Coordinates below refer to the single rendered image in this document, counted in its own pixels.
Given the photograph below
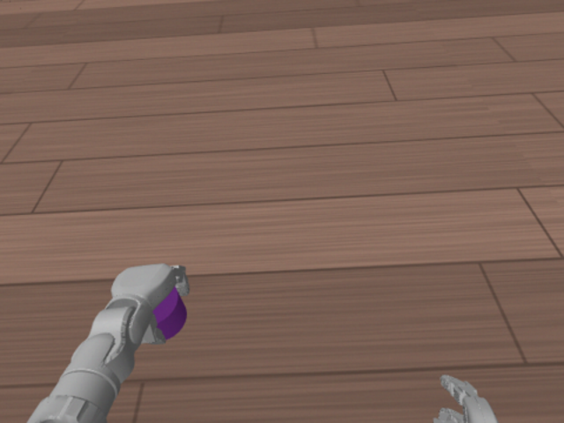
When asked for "left robot hand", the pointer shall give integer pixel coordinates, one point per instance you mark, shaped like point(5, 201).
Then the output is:
point(153, 283)

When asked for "right robot hand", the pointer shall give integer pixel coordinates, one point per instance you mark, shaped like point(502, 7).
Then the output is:
point(475, 409)

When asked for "left robot arm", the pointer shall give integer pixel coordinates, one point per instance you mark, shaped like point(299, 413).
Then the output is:
point(90, 384)

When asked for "tin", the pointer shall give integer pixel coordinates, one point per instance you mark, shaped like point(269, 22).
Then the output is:
point(170, 314)

